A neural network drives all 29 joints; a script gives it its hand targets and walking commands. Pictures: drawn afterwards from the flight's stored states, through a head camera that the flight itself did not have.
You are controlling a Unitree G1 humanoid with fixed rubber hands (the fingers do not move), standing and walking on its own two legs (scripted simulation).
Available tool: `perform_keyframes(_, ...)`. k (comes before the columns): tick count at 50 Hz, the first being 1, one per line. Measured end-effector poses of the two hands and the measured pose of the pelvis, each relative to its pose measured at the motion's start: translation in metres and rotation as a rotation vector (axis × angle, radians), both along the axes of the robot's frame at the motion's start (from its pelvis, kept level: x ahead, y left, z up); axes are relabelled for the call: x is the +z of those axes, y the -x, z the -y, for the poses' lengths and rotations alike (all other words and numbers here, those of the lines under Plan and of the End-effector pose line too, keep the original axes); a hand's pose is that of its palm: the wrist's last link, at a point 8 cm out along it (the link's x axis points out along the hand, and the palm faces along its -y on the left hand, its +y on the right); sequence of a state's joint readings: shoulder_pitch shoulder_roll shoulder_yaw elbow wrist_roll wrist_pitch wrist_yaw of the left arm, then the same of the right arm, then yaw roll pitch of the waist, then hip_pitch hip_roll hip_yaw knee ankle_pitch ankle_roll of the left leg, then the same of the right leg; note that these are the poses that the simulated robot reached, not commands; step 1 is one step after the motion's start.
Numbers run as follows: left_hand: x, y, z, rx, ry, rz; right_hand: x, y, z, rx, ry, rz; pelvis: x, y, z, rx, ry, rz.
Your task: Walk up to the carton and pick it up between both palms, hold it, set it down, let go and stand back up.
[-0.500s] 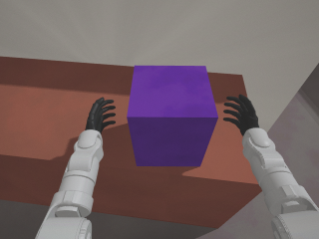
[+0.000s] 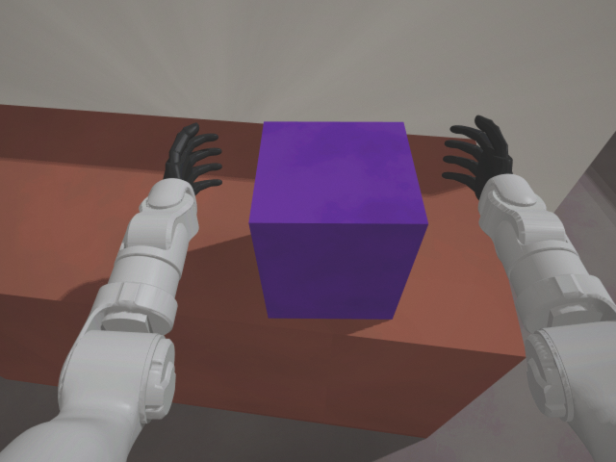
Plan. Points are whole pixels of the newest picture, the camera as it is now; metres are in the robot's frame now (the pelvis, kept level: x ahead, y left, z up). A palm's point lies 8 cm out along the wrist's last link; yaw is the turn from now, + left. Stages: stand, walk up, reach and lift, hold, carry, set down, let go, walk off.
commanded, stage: reach and lift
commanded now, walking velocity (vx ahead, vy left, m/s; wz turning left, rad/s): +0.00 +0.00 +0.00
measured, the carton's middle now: (331, 226) +0.47 +0.01 +0.01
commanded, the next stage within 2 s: none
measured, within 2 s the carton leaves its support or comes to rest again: neither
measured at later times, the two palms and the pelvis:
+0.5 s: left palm (176, 142) +0.47 +0.22 +0.17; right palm (489, 135) +0.49 -0.18 +0.18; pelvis +0.00 +0.00 +0.00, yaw +2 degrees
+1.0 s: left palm (207, 207) +0.46 +0.20 +0.05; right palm (454, 202) +0.48 -0.16 +0.07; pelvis +0.00 +0.00 -0.02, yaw +1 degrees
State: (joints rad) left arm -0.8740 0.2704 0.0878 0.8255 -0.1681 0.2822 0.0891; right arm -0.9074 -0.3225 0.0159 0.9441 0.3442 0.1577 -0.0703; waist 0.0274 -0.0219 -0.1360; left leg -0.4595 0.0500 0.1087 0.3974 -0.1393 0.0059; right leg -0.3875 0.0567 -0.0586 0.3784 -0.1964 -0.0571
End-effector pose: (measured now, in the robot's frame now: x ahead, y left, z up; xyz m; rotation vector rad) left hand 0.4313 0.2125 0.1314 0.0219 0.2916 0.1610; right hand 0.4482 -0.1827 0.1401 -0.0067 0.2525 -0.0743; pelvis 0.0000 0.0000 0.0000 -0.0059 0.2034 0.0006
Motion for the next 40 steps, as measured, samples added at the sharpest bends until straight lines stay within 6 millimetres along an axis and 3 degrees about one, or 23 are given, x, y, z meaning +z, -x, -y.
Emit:
perform_keyframes(18,0.036,-0.031,-0.009,0.027,-0.01,0.027,0.041,-0.03,-0.006,-0.004,-0.012,0.009,-0.003,0.002,0.004,0.019,0.001,-0.087)
perform_keyframes(24,0.038,-0.039,-0.008,0.016,-0.018,0.019,0.039,-0.038,-0.007,-0.015,-0.004,-0.014,-0.003,0.001,0.004,0.03,0.006,-0.097)
perform_keyframes(29,0.016,-0.038,-0.004,-0.005,-0.013,0.015,0.022,-0.036,-0.008,-0.011,0.03,-0.017,-0.003,-0.001,0.005,0.032,0.005,-0.097)
perform_keyframes(40,-0.061,-0.024,-0.001,-0.001,-0.016,-0.02,-0.052,-0.024,-0.018,0.008,0.022,-0.046,-0.009,0.0,0.004,0.036,0.008,-0.168)
